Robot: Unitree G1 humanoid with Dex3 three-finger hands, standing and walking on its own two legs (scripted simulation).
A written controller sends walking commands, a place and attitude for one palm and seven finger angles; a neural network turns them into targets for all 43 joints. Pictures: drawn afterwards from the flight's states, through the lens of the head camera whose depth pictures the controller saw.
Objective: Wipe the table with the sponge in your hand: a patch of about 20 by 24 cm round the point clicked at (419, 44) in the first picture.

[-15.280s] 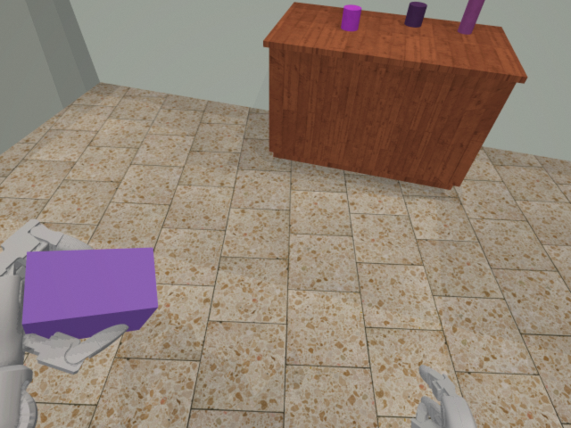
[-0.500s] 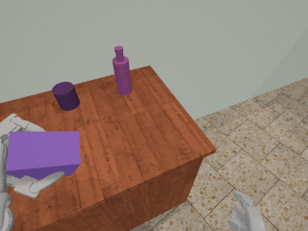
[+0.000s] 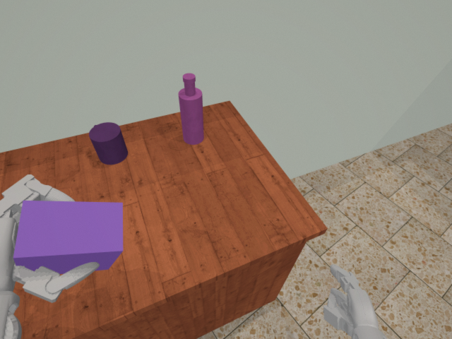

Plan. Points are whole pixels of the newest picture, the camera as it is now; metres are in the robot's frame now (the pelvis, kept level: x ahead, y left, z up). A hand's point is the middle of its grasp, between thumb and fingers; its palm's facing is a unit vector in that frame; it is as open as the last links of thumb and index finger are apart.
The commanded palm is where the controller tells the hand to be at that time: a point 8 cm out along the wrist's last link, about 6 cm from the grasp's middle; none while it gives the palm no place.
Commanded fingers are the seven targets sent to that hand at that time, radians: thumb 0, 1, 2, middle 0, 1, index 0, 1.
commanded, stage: come to a stop and stand still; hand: left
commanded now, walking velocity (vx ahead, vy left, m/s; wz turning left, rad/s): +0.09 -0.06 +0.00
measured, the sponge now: (86, 239) +0.22 +0.21 +0.13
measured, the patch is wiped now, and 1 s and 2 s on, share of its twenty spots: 0.00 0.00 0.00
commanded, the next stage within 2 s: look again from close up in 1.90 s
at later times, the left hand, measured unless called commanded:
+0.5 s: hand (37, 216) +0.21 +0.25 +0.19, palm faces +0.40 -0.78 -0.48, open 10.6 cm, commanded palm +0.13 +0.27 +0.17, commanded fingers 0.00 0.10 1.30 -1.20 -1.60 -1.20 -1.60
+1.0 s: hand (11, 223) +0.22 +0.30 +0.16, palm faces +0.41 -0.81 -0.41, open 10.6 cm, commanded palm +0.15 +0.31 +0.17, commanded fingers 0.00 0.10 1.30 -1.20 -1.60 -1.20 -1.60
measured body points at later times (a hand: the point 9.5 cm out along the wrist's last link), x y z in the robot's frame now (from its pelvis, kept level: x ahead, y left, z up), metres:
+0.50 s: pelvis -0.02 -0.01 -0.01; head -0.01 -0.01 +0.44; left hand +0.19 +0.29 +0.21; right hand +0.13 -0.24 -0.10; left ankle +0.01 +0.12 -0.74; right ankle +0.01 -0.11 -0.74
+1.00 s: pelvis +0.00 +0.03 -0.01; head +0.05 +0.08 +0.44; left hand +0.19 +0.34 +0.18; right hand +0.19 -0.19 -0.07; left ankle +0.01 +0.12 -0.74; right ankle +0.01 -0.11 -0.74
